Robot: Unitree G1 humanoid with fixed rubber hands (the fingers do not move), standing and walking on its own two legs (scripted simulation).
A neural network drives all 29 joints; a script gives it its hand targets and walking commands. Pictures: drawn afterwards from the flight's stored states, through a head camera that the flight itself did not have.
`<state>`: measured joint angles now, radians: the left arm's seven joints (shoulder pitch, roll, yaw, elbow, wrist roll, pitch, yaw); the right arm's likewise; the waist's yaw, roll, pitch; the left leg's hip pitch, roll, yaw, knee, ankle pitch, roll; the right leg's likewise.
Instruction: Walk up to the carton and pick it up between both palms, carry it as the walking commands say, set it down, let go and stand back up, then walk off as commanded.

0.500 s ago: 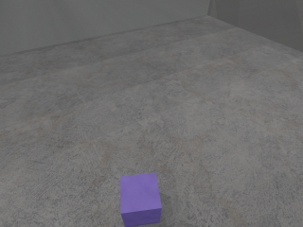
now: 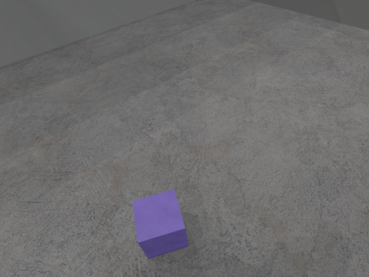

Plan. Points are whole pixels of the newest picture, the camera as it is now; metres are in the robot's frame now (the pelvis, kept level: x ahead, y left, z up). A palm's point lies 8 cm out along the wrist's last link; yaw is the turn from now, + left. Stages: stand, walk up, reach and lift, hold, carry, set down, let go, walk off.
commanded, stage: stand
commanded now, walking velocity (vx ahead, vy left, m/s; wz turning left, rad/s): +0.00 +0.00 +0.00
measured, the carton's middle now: (161, 224) +0.49 +0.16 -0.63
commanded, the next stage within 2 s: none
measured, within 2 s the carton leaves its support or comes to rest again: neither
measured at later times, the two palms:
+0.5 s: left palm out of the picture -0.03 +0.20 -0.13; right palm out of the picture -0.08 -0.22 -0.13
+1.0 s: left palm out of the picture -0.07 +0.18 -0.13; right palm out of the picture -0.08 -0.21 -0.13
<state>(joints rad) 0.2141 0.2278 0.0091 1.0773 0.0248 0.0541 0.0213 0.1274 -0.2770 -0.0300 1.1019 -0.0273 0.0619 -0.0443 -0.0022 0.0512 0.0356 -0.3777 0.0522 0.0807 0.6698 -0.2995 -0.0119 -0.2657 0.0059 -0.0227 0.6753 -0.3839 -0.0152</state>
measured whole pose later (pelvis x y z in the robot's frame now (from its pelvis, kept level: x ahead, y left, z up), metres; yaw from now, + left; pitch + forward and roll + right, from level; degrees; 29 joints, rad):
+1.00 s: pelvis -0.03 -0.01 +0.02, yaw +1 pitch -2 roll +0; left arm 0.31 0.09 0.01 1.20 0.01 0.01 0.03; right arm 0.38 -0.09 -0.01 1.20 -0.02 0.00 -0.06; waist 0.01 0.01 -0.01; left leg -0.10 0.02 0.00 0.41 -0.29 -0.02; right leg -0.19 0.05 -0.06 0.40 -0.18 -0.06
